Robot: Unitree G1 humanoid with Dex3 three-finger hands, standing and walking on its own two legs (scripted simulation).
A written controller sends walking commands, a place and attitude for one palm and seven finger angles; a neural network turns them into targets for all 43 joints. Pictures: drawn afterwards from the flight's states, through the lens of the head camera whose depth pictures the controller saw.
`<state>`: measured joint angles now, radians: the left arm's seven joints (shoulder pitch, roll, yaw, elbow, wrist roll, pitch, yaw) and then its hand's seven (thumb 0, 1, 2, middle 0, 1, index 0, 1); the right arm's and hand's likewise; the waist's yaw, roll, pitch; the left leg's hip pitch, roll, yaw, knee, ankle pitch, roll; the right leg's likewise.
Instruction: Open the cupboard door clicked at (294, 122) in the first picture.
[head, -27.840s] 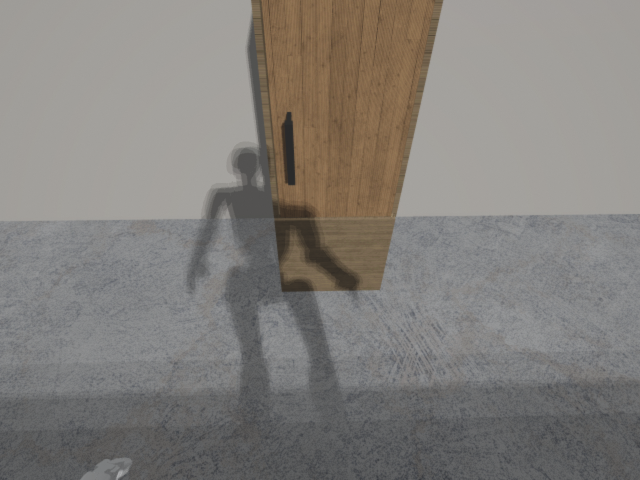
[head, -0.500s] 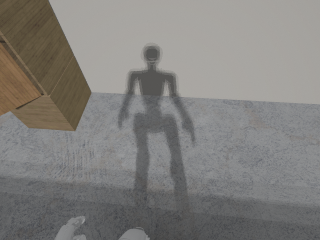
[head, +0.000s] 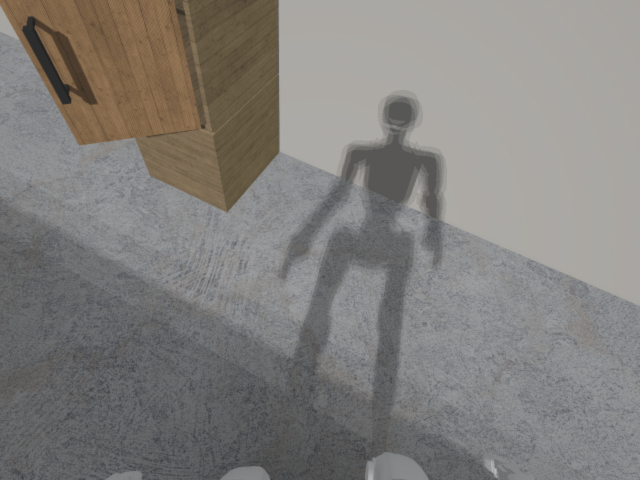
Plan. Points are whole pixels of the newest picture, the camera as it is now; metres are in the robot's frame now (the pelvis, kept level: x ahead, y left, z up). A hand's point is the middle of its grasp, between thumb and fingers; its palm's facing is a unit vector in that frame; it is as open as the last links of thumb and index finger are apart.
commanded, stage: turn to face it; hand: left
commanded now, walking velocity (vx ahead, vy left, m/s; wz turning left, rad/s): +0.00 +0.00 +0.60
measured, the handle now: (49, 62) +0.89 +0.67 -0.08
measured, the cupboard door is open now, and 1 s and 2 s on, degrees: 45 45 45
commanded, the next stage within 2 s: take the last steps up to it in 0.50 s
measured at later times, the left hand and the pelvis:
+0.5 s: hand out of the picture +0.04 +0.14 -0.15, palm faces +0.24 -0.94 -0.25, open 7.4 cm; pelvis +0.02 -0.06 +0.01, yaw +15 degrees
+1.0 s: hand out of the picture +0.04 +0.20 -0.15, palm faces +0.38 -0.90 -0.21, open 7.4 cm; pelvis +0.05 -0.01 +0.01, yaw +22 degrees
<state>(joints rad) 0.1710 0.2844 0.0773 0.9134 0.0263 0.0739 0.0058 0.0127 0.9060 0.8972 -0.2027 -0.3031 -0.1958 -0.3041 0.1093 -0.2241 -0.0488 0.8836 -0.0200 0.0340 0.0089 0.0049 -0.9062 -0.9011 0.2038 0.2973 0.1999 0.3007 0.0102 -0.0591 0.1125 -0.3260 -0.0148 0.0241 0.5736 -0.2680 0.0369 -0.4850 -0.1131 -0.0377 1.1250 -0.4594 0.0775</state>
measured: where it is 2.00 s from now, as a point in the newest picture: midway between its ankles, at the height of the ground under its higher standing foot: (252, 400)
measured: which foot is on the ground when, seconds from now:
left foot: down 0.00-0.28, up 0.30-0.66, down 0.68-1.00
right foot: up 0.00-0.26, down 0.28-0.70, up 0.72-1.00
